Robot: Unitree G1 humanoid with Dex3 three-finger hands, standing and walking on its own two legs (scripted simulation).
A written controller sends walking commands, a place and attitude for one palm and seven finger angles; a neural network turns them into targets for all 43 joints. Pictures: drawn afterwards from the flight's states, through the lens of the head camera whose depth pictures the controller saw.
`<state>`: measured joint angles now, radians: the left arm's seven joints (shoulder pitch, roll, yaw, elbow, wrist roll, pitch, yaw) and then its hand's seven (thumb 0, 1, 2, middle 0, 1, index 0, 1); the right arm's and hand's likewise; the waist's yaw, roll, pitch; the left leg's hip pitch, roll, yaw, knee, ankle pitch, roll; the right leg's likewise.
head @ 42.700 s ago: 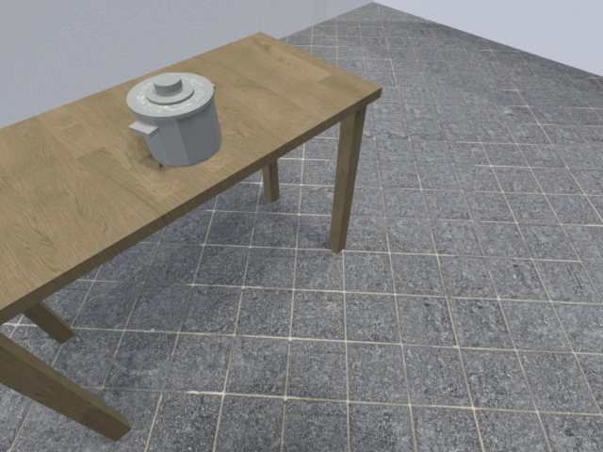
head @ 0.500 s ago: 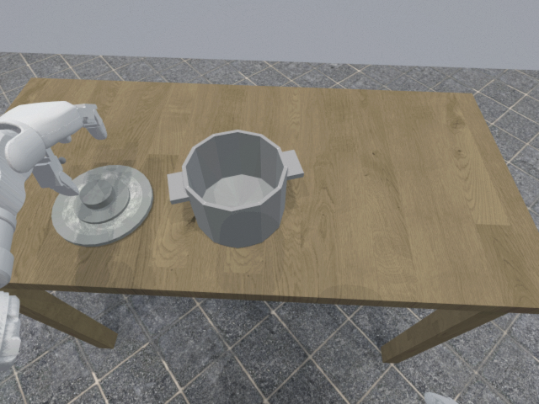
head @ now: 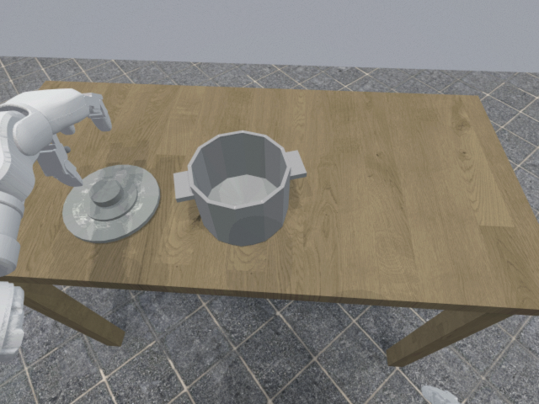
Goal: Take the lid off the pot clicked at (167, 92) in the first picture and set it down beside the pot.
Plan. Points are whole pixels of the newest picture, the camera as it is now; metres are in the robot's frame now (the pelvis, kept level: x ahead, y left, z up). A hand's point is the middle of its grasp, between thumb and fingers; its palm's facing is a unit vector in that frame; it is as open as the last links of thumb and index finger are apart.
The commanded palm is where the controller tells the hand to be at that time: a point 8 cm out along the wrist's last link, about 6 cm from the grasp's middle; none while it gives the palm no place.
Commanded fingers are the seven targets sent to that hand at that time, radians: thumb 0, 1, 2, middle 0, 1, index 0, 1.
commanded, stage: draw the hand back to the body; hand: left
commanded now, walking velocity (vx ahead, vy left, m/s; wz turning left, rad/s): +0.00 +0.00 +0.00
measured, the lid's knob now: (106, 192) +0.46 +0.31 +0.00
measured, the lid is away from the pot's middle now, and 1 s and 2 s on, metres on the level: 0.25 0.25 0.25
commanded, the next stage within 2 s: none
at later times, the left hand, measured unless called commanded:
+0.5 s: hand (50, 183) +0.38 +0.30 +0.13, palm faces -0.35 -0.04 -0.94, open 11.0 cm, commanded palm +0.36 +0.30 +0.20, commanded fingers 0.00 0.04 0.54 -0.31 -0.93 -0.31 -0.93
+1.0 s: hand (79, 166) +0.36 +0.23 +0.18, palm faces +0.40 -0.87 -0.28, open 9.9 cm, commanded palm +0.31 +0.27 +0.20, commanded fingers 0.00 0.49 0.73 -0.25 -0.60 -0.25 -0.60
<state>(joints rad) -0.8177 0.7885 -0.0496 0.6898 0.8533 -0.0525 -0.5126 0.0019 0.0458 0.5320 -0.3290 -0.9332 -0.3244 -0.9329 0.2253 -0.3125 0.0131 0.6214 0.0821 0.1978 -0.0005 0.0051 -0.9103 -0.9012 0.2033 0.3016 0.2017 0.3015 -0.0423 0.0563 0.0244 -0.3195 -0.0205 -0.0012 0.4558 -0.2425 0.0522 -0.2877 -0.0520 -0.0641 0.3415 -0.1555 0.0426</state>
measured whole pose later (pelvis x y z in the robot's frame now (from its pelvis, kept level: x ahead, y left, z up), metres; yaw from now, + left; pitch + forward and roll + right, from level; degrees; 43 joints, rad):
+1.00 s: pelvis +0.03 -0.03 +0.00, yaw -2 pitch -1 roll -1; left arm -0.14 0.40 0.35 0.03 -0.08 -0.09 0.08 0.00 0.29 0.64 -0.29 -0.75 -0.28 -0.75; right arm 0.20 -0.27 0.01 0.67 0.04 -0.03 -0.04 0.01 -0.91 -0.90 0.20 0.30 0.20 0.30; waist 0.03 0.06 0.06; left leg -0.11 0.03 0.02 0.40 -0.28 0.00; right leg -0.12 0.00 -0.04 0.34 -0.21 0.01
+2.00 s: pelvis +0.00 -0.02 +0.00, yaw -2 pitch -4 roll -1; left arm 0.43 0.33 0.31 -0.44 -0.09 -0.09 0.10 0.02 0.89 0.89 -0.21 -0.31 -0.21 -0.30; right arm 0.15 -0.22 0.03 0.65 0.02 -0.09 -0.05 0.01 -0.91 -0.90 0.20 0.30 0.20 0.30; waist 0.06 0.05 0.05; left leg -0.10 0.02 0.03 0.44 -0.27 0.01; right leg -0.10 -0.01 -0.03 0.37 -0.19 0.02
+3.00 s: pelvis -0.06 +0.00 -0.02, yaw -2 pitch +1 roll -2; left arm 0.61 0.39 0.39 -0.66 -0.07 -0.16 0.13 0.02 0.89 0.89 -0.21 -0.31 -0.21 -0.30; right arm 0.19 -0.18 -0.01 0.56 0.04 0.00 -0.06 0.01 -0.91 -0.90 0.20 0.30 0.20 0.30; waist 0.01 0.01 0.03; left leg -0.41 0.00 0.03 0.70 -0.34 0.04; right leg -0.40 -0.04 -0.03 0.60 -0.21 0.04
